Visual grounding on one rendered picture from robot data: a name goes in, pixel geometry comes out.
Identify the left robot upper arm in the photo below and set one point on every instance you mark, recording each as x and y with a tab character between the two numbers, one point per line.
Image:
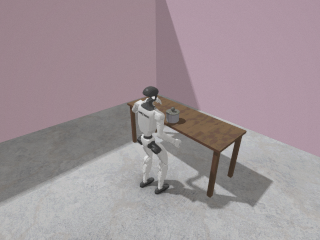
136	105

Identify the lid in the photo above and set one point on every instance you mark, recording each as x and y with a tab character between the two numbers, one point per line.
172	113

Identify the left robot hand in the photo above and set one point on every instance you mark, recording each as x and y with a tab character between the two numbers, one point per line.
157	100

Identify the robot right shin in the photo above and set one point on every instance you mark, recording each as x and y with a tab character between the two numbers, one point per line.
162	175

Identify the pot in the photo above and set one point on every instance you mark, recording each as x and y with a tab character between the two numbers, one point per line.
172	118

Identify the right robot upper arm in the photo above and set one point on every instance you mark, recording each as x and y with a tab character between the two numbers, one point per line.
159	117

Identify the robot torso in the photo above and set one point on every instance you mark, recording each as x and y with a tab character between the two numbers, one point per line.
147	125

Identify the right robot hand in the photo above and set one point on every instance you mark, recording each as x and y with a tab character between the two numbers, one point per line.
177	143

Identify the robot right forearm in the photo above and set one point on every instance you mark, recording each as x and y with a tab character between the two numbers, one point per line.
168	138

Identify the table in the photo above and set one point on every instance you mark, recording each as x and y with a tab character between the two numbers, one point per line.
210	132

